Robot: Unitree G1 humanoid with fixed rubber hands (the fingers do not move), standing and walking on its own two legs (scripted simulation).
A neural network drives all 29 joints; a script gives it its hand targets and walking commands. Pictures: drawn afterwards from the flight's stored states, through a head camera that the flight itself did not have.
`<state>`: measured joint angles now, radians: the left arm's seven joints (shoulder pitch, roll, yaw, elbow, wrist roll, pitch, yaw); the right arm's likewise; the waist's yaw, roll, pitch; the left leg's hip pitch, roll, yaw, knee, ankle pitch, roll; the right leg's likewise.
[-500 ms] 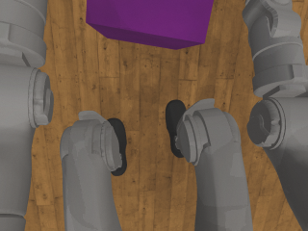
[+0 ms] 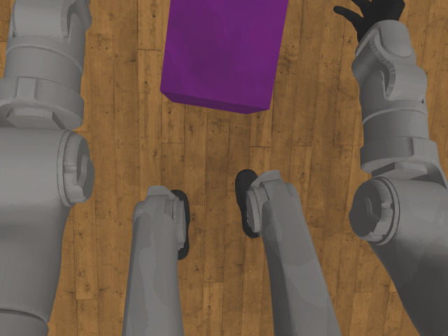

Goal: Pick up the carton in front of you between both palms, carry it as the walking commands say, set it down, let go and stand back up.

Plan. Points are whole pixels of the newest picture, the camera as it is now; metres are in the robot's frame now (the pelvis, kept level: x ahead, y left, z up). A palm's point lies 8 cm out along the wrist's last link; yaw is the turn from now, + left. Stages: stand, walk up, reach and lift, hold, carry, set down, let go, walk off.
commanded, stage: set down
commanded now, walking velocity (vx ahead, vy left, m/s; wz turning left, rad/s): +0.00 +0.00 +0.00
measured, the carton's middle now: (218, 61) +0.54 -0.05 -0.38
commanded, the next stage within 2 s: let go in 0.36 s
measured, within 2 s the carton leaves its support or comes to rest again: neither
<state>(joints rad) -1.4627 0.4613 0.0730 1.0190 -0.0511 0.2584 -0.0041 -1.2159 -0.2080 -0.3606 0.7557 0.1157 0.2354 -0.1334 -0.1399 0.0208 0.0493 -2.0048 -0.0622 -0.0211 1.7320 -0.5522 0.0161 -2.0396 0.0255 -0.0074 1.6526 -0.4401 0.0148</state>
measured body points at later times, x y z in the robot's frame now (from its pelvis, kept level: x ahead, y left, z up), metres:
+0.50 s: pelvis +0.02 +0.00 +0.13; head +0.34 +0.00 +0.46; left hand +0.60 +0.16 +0.03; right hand +0.51 -0.24 +0.03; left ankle +0.07 +0.10 -0.47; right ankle +0.11 -0.12 -0.47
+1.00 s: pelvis +0.09 -0.02 +0.23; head +0.26 -0.01 +0.65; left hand +0.42 +0.18 +0.13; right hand +0.36 -0.26 +0.14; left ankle +0.07 +0.10 -0.47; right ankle +0.11 -0.12 -0.47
